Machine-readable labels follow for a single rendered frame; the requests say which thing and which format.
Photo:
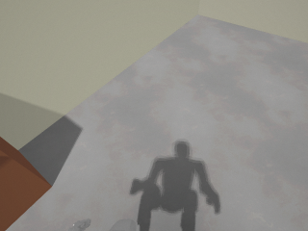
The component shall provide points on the cabinet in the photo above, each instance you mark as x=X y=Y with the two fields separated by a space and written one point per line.
x=21 y=185

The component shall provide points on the robot left thigh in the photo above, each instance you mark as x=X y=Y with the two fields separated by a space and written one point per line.
x=125 y=224

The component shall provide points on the left robot hand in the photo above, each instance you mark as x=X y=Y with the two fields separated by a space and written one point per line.
x=80 y=225

